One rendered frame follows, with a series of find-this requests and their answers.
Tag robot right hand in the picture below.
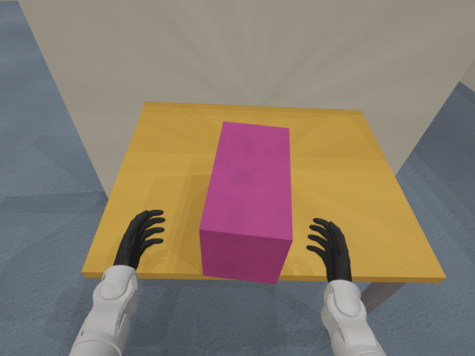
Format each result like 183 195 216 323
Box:
307 218 352 283

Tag robot left hand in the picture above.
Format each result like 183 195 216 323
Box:
113 210 166 270

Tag robot left forearm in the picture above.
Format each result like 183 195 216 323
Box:
69 265 139 356

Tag carton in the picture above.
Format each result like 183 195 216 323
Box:
199 122 293 284

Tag robot right forearm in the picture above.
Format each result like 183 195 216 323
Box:
321 280 387 356

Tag table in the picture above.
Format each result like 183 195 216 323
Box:
82 102 447 315

